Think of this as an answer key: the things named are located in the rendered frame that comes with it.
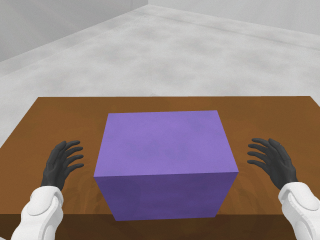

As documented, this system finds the right robot forearm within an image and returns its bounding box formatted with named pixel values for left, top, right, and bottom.
left=278, top=182, right=320, bottom=240

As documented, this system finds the carton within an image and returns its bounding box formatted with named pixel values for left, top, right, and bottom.
left=93, top=110, right=239, bottom=221

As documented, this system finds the right robot hand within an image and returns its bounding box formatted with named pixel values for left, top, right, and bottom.
left=247, top=138, right=299, bottom=190

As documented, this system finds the left robot hand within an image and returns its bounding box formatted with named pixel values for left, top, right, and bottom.
left=40, top=140, right=84, bottom=191

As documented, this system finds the pedestal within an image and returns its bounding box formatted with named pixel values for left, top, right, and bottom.
left=0, top=96, right=320, bottom=240

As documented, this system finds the left robot forearm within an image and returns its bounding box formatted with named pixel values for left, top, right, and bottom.
left=11, top=186, right=64, bottom=240

